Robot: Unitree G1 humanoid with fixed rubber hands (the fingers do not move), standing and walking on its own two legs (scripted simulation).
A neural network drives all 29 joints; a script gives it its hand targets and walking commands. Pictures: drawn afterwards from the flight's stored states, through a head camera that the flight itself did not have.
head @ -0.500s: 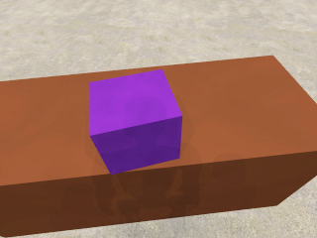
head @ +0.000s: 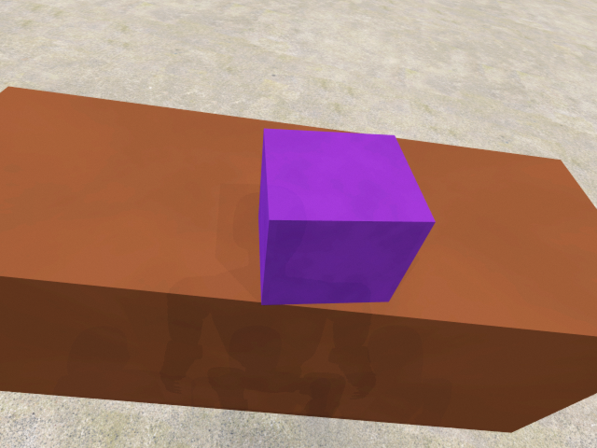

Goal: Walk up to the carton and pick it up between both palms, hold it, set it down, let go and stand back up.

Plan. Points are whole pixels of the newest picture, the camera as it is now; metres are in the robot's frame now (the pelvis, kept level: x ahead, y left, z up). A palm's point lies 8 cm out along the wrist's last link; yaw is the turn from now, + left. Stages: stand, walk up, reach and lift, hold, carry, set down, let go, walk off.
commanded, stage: walk up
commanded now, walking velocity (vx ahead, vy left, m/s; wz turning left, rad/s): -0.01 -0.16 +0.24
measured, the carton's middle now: (328, 218) +0.51 -0.05 +0.01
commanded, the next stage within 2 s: stand in 1.12 s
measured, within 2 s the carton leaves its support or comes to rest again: neither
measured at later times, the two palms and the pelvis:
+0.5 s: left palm out of the picture +0.03 +0.23 -0.12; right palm out of the picture +0.01 -0.24 -0.11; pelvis +0.02 -0.01 +0.03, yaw +3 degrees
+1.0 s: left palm out of the picture +0.03 +0.15 -0.12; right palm out of the picture +0.01 -0.29 -0.12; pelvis +0.04 -0.07 +0.03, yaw +2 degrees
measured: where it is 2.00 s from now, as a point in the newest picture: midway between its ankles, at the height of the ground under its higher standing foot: outside the picture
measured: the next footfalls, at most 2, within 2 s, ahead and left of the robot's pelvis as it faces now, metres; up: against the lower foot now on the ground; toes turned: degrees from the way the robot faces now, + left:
right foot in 0.54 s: +0.07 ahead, -0.15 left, +0.00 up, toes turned +0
